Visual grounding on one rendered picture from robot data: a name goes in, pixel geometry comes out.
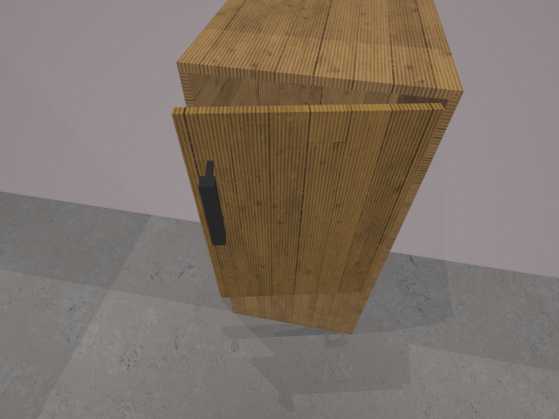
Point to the cupboard door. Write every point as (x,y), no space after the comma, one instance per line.
(309,194)

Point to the handle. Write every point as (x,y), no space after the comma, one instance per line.
(212,207)

